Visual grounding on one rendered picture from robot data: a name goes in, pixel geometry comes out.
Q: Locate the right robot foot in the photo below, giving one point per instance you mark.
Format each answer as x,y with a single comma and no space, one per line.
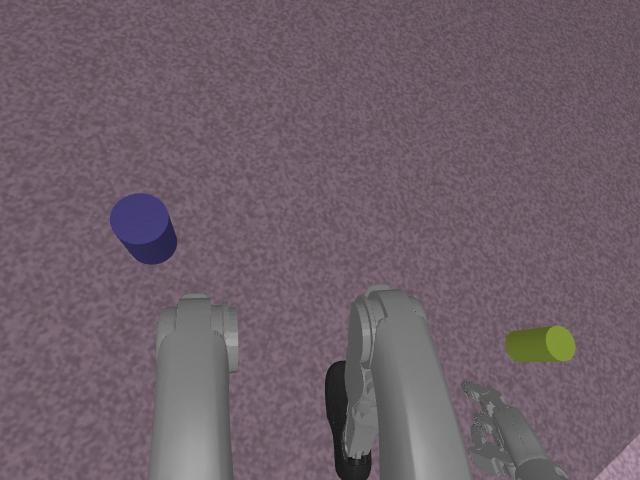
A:
336,400

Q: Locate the right robot hand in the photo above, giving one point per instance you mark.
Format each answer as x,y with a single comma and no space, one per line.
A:
507,425

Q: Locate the right robot arm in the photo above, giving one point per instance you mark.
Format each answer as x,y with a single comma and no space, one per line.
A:
540,469

